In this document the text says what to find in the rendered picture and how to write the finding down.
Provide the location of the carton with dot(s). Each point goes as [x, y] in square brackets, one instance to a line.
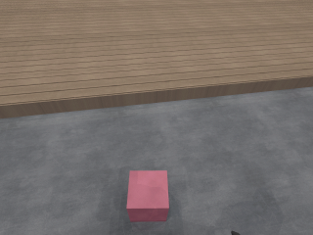
[147, 197]

